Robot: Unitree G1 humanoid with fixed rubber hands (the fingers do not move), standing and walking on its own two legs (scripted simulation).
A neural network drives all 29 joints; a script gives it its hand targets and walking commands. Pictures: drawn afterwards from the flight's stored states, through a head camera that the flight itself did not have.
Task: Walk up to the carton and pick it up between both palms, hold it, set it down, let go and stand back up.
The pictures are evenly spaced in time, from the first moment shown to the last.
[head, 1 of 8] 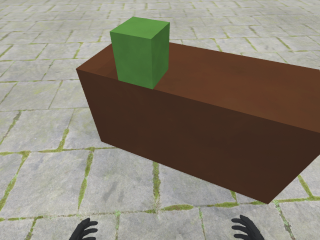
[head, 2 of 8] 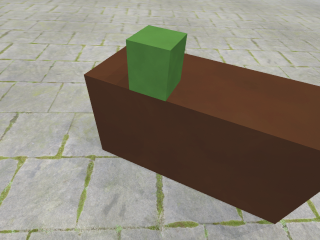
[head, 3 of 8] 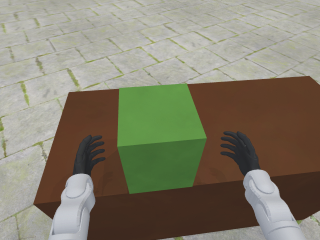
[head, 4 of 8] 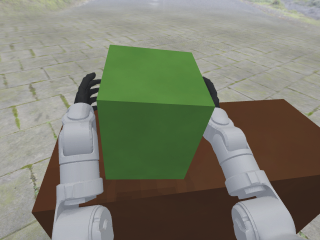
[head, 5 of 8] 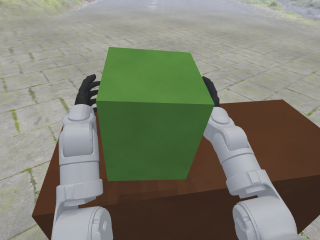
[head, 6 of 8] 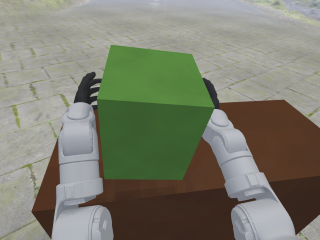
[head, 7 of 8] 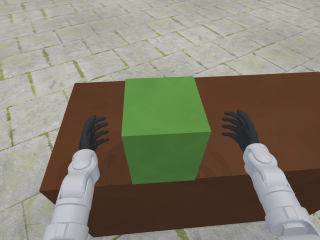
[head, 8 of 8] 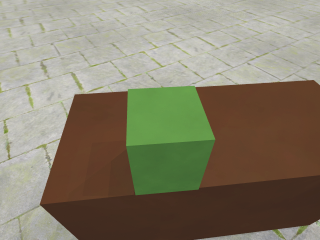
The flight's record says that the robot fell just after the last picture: no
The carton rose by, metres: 0.19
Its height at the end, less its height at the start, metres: +0.00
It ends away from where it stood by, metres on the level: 0.00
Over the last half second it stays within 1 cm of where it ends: yes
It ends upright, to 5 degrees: yes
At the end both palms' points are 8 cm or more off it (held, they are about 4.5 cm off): yes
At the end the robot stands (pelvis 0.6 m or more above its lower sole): yes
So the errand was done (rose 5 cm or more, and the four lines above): yes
